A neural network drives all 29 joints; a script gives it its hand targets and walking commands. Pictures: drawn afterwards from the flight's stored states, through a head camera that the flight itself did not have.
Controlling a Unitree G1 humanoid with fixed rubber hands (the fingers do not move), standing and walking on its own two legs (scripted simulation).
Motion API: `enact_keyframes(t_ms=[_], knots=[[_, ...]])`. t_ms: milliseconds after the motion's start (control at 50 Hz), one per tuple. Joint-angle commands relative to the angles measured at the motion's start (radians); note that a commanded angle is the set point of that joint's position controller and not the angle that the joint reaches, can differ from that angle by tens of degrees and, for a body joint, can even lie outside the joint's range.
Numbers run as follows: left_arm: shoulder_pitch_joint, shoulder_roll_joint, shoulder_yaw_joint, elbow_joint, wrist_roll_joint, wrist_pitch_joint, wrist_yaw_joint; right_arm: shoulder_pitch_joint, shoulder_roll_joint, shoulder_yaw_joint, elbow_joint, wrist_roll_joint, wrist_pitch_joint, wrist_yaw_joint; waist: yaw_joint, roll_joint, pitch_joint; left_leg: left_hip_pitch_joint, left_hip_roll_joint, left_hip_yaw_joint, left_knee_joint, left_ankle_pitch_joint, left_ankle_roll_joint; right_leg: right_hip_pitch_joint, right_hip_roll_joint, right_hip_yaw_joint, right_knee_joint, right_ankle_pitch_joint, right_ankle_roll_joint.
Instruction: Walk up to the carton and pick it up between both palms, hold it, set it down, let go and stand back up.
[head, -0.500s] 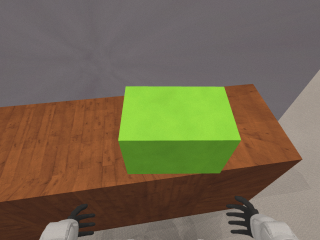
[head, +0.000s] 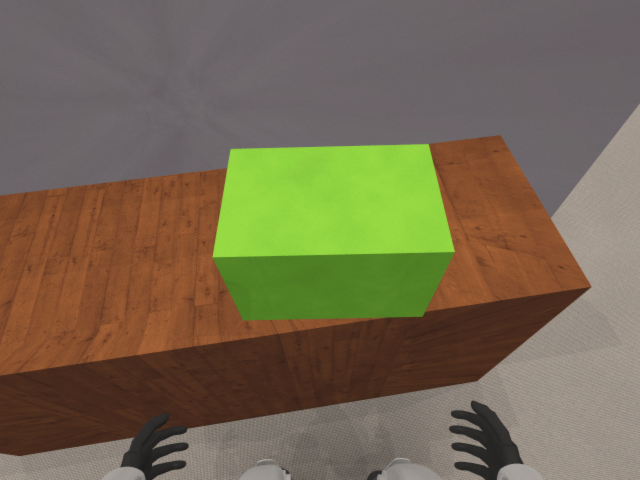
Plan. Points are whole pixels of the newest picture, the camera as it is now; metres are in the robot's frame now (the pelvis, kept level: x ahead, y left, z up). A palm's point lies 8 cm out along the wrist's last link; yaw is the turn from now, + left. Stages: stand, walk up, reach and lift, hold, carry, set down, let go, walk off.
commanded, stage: reach and lift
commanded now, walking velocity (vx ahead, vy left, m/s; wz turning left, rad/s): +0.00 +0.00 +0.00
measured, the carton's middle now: (331, 236) +0.47 +0.01 -0.04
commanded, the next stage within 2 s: none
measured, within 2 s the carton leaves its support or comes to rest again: neither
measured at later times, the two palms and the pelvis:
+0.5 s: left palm (138, 457) +0.17 +0.25 -0.07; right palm (513, 443) +0.18 -0.20 -0.07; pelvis +0.04 +0.02 +0.02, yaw +0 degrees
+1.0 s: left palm (145, 426) +0.21 +0.25 -0.06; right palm (529, 409) +0.22 -0.22 -0.05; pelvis +0.06 +0.02 +0.02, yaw +0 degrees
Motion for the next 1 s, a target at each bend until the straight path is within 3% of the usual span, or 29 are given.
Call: enact_keyframes(t_ms=[0, 100, 200, 300, 560, 620, 640, 720, 840, 980], knots=[[0.034, 0.108, 0.034, -0.119, -0.006, -0.037, -0.001, 0.055, -0.082, -0.005, -0.112, 0.015, -0.049, -0.002, 0.001, 0.012, -0.249, 0.27, -0.063, 0.036, -0.154, 0.029, 0.027, 0.097, -0.014, 0.025, -0.252, -0.052, 0.046], [-0.002, 0.107, 0.06, -0.091, 0.026, -0.076, 0.005, 0.008, -0.082, -0.02, -0.112, 0.001, -0.091, 0.01, 0.016, -0.012, -0.159, 0.314, -0.083, 0.036, -0.195, 0.009, 0.027, 0.084, -0.023, 0.039, -0.327, -0.127, 0.041], [-0.04, 0.091, 0.054, -0.081, 0.032, -0.187, 0.02, -0.01, -0.085, -0.048, -0.085, -0.012, -0.179, 0.038, 0.014, 0.025, -0.179, 0.337, -0.078, 0.018, -0.203, 0.007, 0.021, 0.069, -0.023, 0.036, -0.322, -0.096, 0.029], [-0.014, 0.063, 0.02, -0.037, 0.025, -0.324, 0.039, 0.003, -0.118, -0.08, 0.016, -0.018, -0.299, 0.068, 0.007, 0.061, -0.204, 0.359, -0.073, -0.002, -0.22, 0.061, 0.012, 0.099, 0.002, 0.017, -0.307, -0.018, 0.021], [0.001, 0.042, -0.061, 0.112, -0.015, -0.642, 0.07, -0.064, -0.187, -0.111, 0.259, 0.013, -0.566, 0.116, -0.003, 0.017, -0.205, 0.405, -0.086, -0.033, -0.23, 0.187, -0.001, 0.153, 0.021, 0.036, -0.335, 0.072, 0.014], [-0.001, 0.042, -0.067, 0.123, -0.018, -0.688, 0.075, -0.077, -0.204, -0.108, 0.291, 0.032, -0.607, 0.122, -0.002, 0.024, -0.21, 0.411, -0.087, -0.037, -0.227, 0.212, -0.009, 0.167, 0.023, 0.039, -0.329, 0.099, 0.012], [0.047, 0.008, -0.07, 0.123, -0.006, -0.673, 0.093, -0.044, -0.179, -0.078, 0.32, 0.039, -0.614, 0.139, 0.018, 0.065, -0.223, 0.407, -0.073, -0.063, -0.223, 0.206, -0.014, 0.166, 0.035, 0.041, -0.303, 0.054, -0.012], [0.067, 0.008, -0.079, 0.096, -0.015, -0.683, 0.101, -0.049, -0.23, -0.109, 0.306, 0.058, -0.641, 0.15, 0.008, 0.032, -0.215, 0.404, -0.078, -0.058, -0.219, 0.238, -0.015, 0.177, 0.04, 0.048, -0.313, 0.102, -0.007], [0.068, 0.023, -0.062, 0.102, -0.008, -0.764, 0.095, -0.057, -0.251, -0.099, 0.336, 0.09, -0.72, 0.15, 0.009, 0.035, -0.209, 0.39, -0.09, -0.052, -0.186, 0.278, -0.021, 0.195, 0.042, 0.059, -0.29, 0.163, 0.0], [0.013, 0.04, -0.067, 0.14, -0.034, -0.866, 0.086, -0.108, -0.267, -0.078, 0.367, 0.124, -0.8, 0.15, -0.002, 0.025, -0.207, 0.35, -0.097, -0.046, -0.153, 0.225, -0.017, 0.188, 0.034, 0.07, -0.25, 0.165, 0.012]])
